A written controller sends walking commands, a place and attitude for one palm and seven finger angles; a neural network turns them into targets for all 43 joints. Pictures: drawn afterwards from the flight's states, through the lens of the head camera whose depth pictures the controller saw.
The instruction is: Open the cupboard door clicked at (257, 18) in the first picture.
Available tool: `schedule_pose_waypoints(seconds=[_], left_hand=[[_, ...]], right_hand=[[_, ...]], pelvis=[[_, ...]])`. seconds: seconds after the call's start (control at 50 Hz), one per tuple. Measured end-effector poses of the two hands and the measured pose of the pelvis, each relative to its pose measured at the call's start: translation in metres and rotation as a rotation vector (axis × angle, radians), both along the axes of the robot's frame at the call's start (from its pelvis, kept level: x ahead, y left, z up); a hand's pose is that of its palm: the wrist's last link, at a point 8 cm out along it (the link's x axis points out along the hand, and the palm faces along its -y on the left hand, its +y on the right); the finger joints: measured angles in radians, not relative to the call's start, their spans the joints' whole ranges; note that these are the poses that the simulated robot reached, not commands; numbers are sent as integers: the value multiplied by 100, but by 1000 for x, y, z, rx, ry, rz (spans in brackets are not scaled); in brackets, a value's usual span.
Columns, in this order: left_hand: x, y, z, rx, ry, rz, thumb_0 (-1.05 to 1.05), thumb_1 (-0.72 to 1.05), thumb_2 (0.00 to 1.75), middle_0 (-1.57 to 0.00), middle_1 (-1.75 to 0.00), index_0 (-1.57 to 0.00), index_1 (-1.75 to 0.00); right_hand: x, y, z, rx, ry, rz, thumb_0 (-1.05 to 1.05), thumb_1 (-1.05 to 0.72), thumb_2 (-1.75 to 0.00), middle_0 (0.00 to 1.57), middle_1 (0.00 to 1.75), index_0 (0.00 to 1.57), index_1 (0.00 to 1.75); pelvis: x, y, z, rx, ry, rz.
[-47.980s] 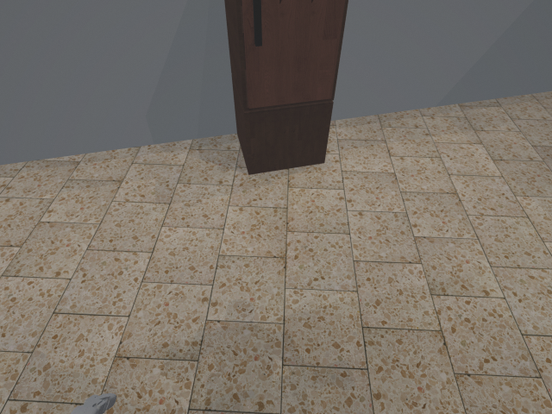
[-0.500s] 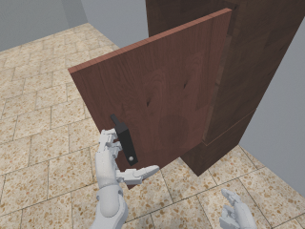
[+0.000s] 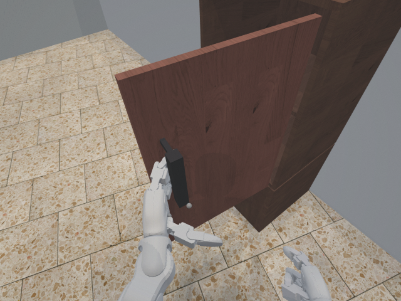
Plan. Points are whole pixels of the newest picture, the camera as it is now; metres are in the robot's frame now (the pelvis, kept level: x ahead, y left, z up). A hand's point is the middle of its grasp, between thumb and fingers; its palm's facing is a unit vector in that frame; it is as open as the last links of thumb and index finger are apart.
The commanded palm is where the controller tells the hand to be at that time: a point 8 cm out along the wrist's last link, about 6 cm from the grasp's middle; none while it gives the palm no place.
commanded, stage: slide the hand sideways off the handle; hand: left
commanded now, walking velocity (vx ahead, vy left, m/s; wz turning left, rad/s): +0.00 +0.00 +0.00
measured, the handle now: (173, 173) +0.35 +0.07 +0.08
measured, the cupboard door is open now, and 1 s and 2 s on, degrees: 83 87 87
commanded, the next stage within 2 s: draw the hand back to the body in 1.12 s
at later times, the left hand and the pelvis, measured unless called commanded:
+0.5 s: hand (169, 232) +0.23 +0.06 +0.08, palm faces -0.15 -0.99 +0.03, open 16.4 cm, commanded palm +0.20 +0.12 +0.08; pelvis +0.01 +0.04 -0.01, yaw -2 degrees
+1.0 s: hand (138, 257) +0.18 +0.11 +0.08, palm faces -0.07 -1.00 -0.01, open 16.3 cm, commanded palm +0.15 +0.16 +0.08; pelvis +0.01 +0.02 -0.02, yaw -1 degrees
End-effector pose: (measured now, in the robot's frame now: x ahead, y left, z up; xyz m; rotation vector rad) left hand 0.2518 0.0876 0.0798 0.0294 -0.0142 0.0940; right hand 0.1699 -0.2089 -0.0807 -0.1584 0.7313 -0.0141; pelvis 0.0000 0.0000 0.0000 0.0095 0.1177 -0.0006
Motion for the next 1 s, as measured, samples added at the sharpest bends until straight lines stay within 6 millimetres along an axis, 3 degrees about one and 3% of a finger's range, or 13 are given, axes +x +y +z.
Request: schedule_pose_waypoints(seconds=[0.1,0.16,0.28,0.6,0.78,1.0], left_hand=[[-10,13,1,21,-4,-282,-1,-50,30,-16,-35,-10,-32],[-16,12,1,-57,11,-328,-1,-50,30,-13,-32,-10,-31],[-23,13,1,-109,4,-262,-1,-50,29,-13,-30,-13,-30],[-43,42,4,-59,4,-226,-1,-50,29,-15,-30,-15,-30],[-62,51,4,-52,25,-212,-1,-50,30,-15,-30,-15,-30],[-84,76,4,-16,33,-166,-1,-50,30,-15,-30,-15,-30]], right_hand=[[-3,7,2,4,-12,-8,1,-90,-90,20,30,20,30],[-4,12,6,7,-35,-28,1,-90,-90,20,30,20,30],[-1,22,12,-3,-56,-24,1,-90,-90,20,30,20,30],[13,41,8,19,-58,-5,1,-90,-90,20,30,20,30],[18,35,10,9,-81,3,1,-90,-90,20,30,20,30],[15,17,8,-15,-115,-16,1,-90,-90,20,30,20,30]], pelvis=[[1,12,0,-7,-5,-5],[3,19,1,-14,-12,-12],[6,29,-3,-15,2,-24],[14,40,-11,-28,20,-27],[17,35,-14,-25,32,-25],[12,24,-20,-26,41,-21]])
